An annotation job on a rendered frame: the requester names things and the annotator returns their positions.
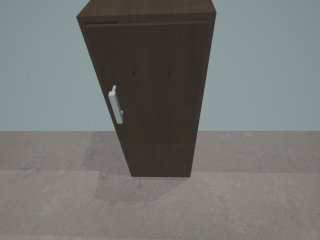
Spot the cupboard door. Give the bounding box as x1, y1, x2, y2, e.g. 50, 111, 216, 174
84, 20, 209, 144

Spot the handle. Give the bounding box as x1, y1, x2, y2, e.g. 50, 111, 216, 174
108, 85, 124, 124

